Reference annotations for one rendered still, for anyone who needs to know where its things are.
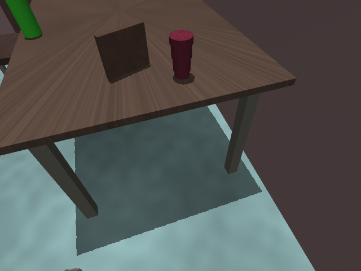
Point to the chair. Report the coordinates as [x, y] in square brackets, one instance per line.
[7, 44]

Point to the table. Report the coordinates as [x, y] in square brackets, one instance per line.
[55, 86]

